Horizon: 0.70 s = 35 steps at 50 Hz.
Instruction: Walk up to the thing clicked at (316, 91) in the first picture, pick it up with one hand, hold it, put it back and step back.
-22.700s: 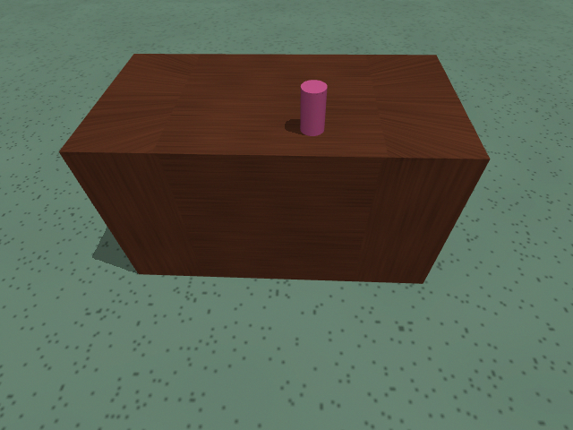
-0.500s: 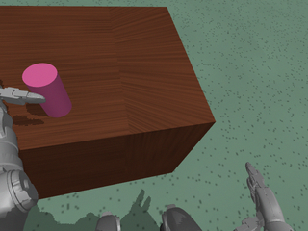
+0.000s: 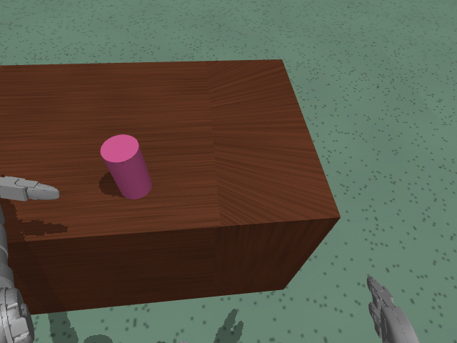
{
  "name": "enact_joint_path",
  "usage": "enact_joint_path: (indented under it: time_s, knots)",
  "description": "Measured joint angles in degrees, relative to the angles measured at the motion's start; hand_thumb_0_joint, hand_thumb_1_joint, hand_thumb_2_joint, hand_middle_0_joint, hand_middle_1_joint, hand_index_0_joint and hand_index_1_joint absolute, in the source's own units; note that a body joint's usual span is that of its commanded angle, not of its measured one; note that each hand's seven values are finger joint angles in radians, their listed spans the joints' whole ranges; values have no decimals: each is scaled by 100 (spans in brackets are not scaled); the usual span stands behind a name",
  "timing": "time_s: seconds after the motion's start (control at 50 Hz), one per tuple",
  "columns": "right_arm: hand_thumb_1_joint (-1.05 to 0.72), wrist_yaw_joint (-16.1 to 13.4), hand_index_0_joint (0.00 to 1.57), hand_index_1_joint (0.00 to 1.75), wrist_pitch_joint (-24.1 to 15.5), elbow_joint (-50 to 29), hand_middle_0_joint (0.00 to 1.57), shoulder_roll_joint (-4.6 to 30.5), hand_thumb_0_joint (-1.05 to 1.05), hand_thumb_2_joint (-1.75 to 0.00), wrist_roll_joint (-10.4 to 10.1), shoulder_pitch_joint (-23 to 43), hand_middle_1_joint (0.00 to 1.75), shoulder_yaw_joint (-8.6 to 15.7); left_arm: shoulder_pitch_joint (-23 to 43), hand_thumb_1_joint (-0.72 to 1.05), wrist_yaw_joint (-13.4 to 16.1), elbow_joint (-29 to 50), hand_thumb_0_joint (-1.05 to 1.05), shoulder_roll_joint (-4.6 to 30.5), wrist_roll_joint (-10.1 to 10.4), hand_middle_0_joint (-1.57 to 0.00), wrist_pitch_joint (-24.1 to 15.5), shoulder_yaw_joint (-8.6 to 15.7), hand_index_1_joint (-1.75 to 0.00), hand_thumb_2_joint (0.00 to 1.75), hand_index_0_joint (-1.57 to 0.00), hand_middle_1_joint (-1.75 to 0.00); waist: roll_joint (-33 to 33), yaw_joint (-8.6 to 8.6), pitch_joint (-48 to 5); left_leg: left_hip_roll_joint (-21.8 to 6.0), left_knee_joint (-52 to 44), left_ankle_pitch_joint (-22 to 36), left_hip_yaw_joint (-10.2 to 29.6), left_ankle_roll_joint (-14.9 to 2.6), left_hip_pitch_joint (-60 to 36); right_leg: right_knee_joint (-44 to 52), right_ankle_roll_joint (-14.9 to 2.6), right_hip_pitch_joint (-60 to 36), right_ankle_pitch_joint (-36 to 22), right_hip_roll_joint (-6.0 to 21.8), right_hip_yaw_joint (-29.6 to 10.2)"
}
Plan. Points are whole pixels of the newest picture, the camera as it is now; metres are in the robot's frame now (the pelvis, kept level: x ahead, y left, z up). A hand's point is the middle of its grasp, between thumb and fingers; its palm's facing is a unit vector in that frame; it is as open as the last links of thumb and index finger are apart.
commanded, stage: sink last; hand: left
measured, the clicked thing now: (128, 168) +0.48 +0.21 -0.01
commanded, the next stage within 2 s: home in 0.80 s
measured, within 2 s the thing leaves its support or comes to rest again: neither
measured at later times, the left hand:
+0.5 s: hand (38, 314) +0.19 +0.25 +0.07, palm faces +0.36 -0.85 -0.39, open 17.5 cm
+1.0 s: hand out of the picture +0.15 +0.28 +0.06, palm faces +0.43 -0.79 -0.44, open 17.4 cm
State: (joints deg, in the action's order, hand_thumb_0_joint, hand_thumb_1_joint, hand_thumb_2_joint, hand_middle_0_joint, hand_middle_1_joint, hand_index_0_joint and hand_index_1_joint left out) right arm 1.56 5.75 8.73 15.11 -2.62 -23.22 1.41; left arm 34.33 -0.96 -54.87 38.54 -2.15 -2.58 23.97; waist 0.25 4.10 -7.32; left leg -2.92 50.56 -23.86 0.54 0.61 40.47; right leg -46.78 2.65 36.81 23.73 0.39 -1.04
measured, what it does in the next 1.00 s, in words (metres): stands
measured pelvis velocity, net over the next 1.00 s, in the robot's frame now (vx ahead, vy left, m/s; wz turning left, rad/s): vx -0.02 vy -0.02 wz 0.04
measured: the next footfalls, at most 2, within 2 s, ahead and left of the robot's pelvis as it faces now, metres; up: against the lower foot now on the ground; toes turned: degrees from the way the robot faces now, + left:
none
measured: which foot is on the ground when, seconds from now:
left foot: down 0.00-1.00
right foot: down 0.00-1.00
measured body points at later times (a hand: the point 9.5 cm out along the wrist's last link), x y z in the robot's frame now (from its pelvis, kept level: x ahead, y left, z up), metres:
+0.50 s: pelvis +0.00 -0.02 +0.00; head +0.01 -0.03 +0.45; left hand +0.16 +0.30 +0.09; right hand +0.17 -0.27 -0.04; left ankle +0.00 +0.12 -0.70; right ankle -0.01 -0.15 -0.70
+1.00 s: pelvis -0.02 -0.02 +0.00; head -0.01 -0.04 +0.44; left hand +0.12 +0.32 +0.08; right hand +0.14 -0.30 -0.04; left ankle +0.00 +0.12 -0.70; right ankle -0.01 -0.15 -0.70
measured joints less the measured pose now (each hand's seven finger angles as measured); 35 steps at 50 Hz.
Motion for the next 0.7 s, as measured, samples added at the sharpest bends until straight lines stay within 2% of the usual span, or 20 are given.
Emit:
enact_joint_path:
  time_s: [0.1, 0.26, 0.36, 0.56, 0.64, 0.7]
  knots:
    - [49, 7, 5, 5, -78, 136, 6, -82, -1, -7, -62, -18, 6, -14, -1108, -55, 112, 1260, -2, -490, 152, -7, 136, -219, -5, 5, -5, -3, 94, -204, -34, 24, -116, -9, 8, 5, -314, 123, -3, -326, 13, 26, 18]
    - [49, -215, 5, 5, -93, 199, 6, -41, -1, -7, -191, -78, 6, 348, -3616, -55, 299, 4242, -2, -1480, 503, -7, 344, -558, -5, 4, -5, -3, 170, -427, 21, 98, -268, -37, -41, 4, -846, 130, 1, -789, 119, 107, -17]
    - [50, -342, 5, 5, -53, 160, 6, -97, -1, -6, -176, -153, 5, 434, -4850, -54, 385, 5574, -2, -1820, 604, -7, 356, -714, -5, 3, -6, -4, 137, -542, 90, 121, -284, -32, -3, 42, -993, 44, -34, -909, 187, 128, 22]
    - [52, -484, 5, 5, -185, 60, 6, -213, -1, -5, -120, -273, 5, 586, -6623, -52, 360, 6957, -2, -2138, 686, -6, 363, -892, -4, 2, -6, -4, 218, -683, 79, 146, -139, -22, 75, 103, -937, -248, -99, -820, 289, 147, 91]
    - [52, -548, 5, 5, -282, 64, 6, -230, -1, -5, -85, -308, 5, 633, -6810, -51, 329, 7129, -2, -2195, 680, -6, 350, -947, -4, 1, -6, -4, 234, -729, 63, 166, -59, -6, 112, 120, -858, -377, -115, -737, 317, 165, 122]
    - [52, -602, 5, 5, -339, 68, 6, -218, -1, -5, -62, -308, 5, 667, -6727, -51, 329, 7120, -2, -2185, 676, -6, 319, -891, -4, 1, -6, -4, 227, -729, 68, 174, -11, 10, 126, 132, -812, -461, -128, -681, 327, 171, 132]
